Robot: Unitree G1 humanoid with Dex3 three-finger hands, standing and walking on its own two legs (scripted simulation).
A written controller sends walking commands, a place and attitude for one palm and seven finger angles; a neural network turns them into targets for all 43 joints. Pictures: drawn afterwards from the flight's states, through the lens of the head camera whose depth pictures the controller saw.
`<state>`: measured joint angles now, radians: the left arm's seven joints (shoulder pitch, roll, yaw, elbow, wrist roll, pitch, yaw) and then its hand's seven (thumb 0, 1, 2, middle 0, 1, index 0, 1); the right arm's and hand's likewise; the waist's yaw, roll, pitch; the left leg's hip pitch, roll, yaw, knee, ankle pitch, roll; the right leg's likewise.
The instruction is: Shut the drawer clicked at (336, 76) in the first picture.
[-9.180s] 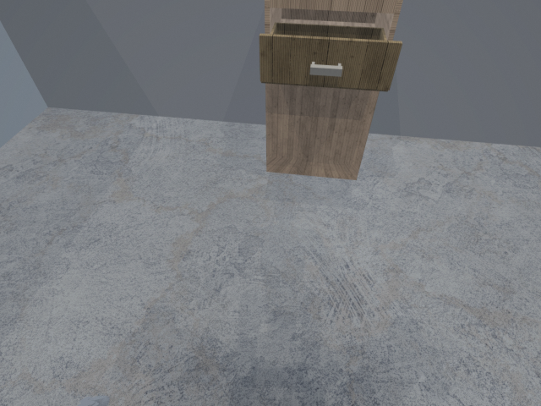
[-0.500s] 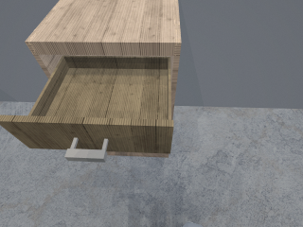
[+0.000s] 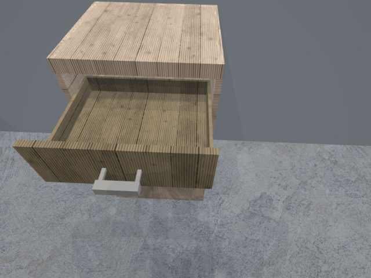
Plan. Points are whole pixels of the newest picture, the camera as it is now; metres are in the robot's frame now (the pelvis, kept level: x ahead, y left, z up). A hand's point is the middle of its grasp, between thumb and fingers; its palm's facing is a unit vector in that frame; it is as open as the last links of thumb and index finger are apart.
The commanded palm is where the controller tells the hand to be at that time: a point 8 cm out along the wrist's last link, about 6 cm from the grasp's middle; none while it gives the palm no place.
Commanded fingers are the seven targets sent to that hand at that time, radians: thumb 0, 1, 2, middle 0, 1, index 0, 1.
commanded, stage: come to a stop and stand still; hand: left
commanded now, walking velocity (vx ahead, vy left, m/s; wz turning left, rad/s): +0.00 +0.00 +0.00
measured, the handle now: (119, 180) +0.33 +0.19 -0.01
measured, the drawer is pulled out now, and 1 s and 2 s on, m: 0.28 0.28 0.28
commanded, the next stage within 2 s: look again from close up in 0.20 s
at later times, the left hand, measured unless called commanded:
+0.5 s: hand out of the picture -0.02 +0.15 -0.18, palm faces +0.01 -0.98 -0.18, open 7.4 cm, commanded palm none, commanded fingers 0.00 0.90 0.90 -0.20 -0.30 -0.20 -0.30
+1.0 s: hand out of the picture -0.04 +0.20 -0.18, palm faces +0.01 -0.99 -0.16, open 7.4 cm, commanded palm none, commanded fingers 0.00 0.90 0.90 -0.20 -0.30 -0.20 -0.30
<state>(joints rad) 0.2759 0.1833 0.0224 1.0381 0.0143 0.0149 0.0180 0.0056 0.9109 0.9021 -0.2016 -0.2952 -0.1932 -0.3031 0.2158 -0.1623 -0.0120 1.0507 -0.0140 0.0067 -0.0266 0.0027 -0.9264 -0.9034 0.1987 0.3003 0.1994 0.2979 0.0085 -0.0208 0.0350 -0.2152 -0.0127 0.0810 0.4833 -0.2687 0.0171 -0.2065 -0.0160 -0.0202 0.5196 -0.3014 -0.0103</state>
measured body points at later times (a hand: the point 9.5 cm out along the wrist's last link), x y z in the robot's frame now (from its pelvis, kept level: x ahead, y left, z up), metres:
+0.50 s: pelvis -0.01 -0.01 +0.00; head -0.01 -0.01 +0.45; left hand -0.02 +0.20 -0.16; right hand +0.00 -0.23 -0.16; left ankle -0.01 +0.11 -0.74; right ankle -0.02 -0.10 -0.74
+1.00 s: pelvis -0.03 +0.03 +0.00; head -0.03 +0.05 +0.45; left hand -0.04 +0.26 -0.16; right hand -0.02 -0.19 -0.15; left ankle -0.01 +0.11 -0.74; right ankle -0.02 -0.10 -0.73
